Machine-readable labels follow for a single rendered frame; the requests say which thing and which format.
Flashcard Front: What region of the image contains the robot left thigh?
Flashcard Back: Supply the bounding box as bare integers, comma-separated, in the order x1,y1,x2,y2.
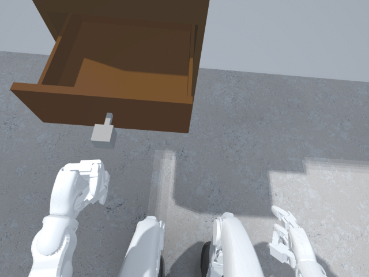
118,218,165,277

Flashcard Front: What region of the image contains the left robot hand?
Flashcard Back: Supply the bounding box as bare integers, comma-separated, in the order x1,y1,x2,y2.
50,159,110,219

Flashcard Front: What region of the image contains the drawer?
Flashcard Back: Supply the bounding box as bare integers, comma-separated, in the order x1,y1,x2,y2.
10,13,195,133

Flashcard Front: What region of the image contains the right robot hand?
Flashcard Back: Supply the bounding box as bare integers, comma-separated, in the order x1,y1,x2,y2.
269,205,317,269

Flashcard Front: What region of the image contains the robot right shin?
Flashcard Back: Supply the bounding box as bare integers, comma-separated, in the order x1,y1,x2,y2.
206,212,234,277

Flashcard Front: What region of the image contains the left robot forearm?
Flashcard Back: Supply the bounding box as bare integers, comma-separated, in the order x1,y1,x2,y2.
28,215,79,277

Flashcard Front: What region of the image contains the right robot forearm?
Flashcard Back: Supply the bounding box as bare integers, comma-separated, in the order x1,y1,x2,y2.
295,261,327,277

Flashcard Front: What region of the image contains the cabinet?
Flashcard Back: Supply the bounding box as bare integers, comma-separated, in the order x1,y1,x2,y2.
33,0,210,132

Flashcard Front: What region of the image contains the handle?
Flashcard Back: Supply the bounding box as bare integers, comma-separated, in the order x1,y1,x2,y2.
91,113,117,149

